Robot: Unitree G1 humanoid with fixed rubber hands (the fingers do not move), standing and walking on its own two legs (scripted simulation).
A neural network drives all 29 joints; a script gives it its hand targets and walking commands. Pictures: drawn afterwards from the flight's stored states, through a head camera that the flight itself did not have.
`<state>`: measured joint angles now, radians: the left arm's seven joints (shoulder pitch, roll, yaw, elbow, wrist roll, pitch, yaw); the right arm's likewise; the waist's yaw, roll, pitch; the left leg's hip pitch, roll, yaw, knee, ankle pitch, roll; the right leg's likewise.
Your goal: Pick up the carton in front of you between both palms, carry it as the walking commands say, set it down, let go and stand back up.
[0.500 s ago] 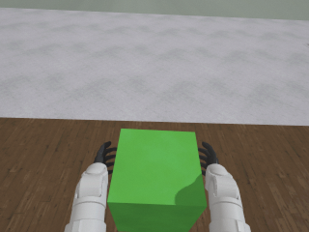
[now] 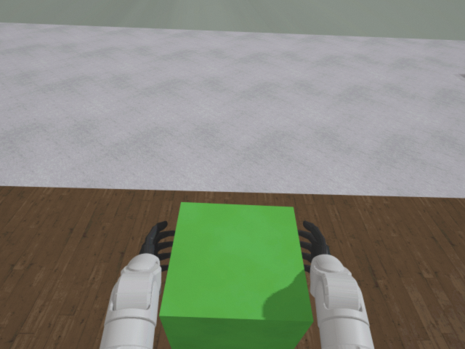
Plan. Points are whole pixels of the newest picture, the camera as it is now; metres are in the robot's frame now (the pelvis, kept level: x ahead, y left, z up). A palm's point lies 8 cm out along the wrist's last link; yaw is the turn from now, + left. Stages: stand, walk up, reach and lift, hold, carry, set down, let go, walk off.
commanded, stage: reach and lift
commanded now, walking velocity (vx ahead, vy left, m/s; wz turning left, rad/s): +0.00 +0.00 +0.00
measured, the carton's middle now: (233, 286) +0.28 +0.00 -0.04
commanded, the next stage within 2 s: hold in 0.04 s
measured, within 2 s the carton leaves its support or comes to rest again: neither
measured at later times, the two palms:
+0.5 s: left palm (147, 263) +0.27 +0.15 +0.05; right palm (324, 265) +0.28 -0.15 +0.05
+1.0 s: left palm (148, 260) +0.28 +0.15 +0.05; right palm (323, 262) +0.28 -0.15 +0.05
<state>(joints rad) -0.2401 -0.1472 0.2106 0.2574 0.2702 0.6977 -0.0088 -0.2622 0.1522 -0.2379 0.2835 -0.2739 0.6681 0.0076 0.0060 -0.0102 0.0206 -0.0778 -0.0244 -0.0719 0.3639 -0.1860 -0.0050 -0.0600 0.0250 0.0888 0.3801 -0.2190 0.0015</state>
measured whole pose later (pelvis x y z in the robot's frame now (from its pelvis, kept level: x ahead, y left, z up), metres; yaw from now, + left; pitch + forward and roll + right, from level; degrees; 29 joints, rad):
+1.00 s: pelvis -0.01 +0.00 +0.00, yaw +0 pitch -8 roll +0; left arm -0.25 -0.15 0.20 0.20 0.27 0.78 -0.01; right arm -0.27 0.15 -0.24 0.22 -0.28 0.75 0.02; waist 0.00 -0.01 0.04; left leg -0.04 -0.03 -0.07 0.35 -0.18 0.00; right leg -0.02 0.02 0.09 0.37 -0.21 0.00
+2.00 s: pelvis +0.38 -0.05 -0.03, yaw -2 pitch +4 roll -1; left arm -0.17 -0.14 0.11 -0.33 0.10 1.22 0.09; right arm -0.19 0.14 -0.14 -0.33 -0.10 1.21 -0.10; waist -0.02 0.04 -0.11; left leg -0.02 0.12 0.16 0.54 -0.50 -0.04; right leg -0.49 -0.04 -0.25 0.53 -0.10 -0.06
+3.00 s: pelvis +1.04 -0.09 -0.04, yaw -2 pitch +3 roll +0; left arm -0.66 -0.02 0.18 0.11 0.07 1.20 0.11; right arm -0.68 -0.03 -0.19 0.14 -0.05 1.19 -0.12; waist 0.02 0.03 -0.01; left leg -0.19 0.04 0.08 0.97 -0.50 0.02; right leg -0.54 0.00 -0.18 0.66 -0.18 -0.11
